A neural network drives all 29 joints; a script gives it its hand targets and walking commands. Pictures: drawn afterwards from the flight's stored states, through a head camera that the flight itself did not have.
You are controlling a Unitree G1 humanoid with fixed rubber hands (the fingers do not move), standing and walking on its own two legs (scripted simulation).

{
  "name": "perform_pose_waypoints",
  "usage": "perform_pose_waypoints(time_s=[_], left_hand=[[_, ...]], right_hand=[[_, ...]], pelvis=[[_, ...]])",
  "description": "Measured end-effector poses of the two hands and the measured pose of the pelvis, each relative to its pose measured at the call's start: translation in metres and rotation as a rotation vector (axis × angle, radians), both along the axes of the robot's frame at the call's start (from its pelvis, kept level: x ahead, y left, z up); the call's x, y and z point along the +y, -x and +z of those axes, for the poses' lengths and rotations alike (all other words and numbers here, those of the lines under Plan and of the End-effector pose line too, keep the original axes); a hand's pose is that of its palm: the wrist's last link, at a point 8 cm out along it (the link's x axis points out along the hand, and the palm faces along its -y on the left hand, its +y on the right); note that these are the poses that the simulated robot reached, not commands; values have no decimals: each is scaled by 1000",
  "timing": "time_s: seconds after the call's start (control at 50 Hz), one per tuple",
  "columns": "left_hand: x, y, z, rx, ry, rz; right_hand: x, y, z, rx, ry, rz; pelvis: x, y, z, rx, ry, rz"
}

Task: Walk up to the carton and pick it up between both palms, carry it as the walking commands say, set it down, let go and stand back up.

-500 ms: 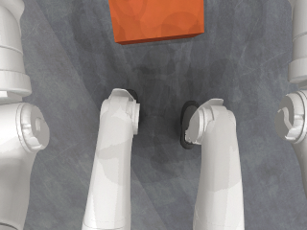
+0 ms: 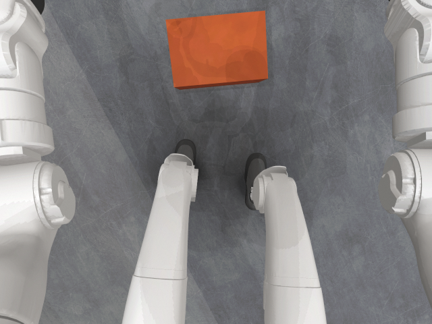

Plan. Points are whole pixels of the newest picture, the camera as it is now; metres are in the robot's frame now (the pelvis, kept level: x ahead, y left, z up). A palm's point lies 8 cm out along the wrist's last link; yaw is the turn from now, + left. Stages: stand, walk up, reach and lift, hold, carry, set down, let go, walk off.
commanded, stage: set down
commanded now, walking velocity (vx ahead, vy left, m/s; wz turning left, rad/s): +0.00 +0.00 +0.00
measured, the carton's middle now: (217, 54) +0.53 +0.05 -0.57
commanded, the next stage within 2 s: let go in 0.10 s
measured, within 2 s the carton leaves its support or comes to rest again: neither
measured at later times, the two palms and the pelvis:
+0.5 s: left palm out of the picture +0.45 +0.28 -0.05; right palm out of the picture +0.49 -0.19 -0.05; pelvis +0.08 +0.00 +0.06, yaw +0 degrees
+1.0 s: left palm out of the picture +0.27 +0.23 +0.05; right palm out of the picture +0.30 -0.23 +0.05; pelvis +0.10 -0.01 +0.13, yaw +0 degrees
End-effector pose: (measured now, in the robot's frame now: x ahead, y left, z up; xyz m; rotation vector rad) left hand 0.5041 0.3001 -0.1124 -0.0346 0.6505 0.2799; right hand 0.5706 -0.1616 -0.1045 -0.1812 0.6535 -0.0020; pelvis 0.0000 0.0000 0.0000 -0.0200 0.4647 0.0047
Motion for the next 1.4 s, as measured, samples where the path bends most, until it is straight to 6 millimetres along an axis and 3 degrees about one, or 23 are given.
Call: perform_pose_waypoints(time_s=[0.24, 0.32, 0.46, 0.64, 0.72, 0.92, 1.04, 1.2, 1.4], left_hand=[[-8, -2, 46, 42, -45, -43], [-14, 10, 47, 91, -69, -105], [-15, 49, 57, 167, -102, -182], [-25, 86, 98, 149, -95, -195], [-37, 115, 112, 154, -93, -207], [-65, 209, 149, 171, -88, -231], [-72, 241, 167, 159, -92, -253], [-68, 244, 169, 172, -89, -278], [-58, 221, 174, 206, -119, -310]], right_hand=[[8, -2, 43, 22, -11, -3], [0, 17, 43, 41, 28, -26], [-23, 70, 46, 86, 60, -65], [-32, 102, 86, 45, 31, -55], [-37, 133, 100, 54, 29, -47], [-64, 238, 137, 109, 39, -54], [-76, 281, 161, 110, 48, -57], [-76, 306, 171, 127, 43, -80], [-66, 303, 169, 158, 28, -94]], pelvis=[[2, -34, 25, 230, 2, -1], [2, -49, 37, 234, -1, -2], [3, -78, 59, 204, -5, -5], [2, -100, 80, 125, -16, -12], [-1, -105, 91, 62, -19, -11], [-8, -104, 119, -200, -21, -2], [-11, -104, 129, -383, -24, 2], [-5, -106, 129, -534, -24, 0], [11, -119, 130, -549, -16, -29]])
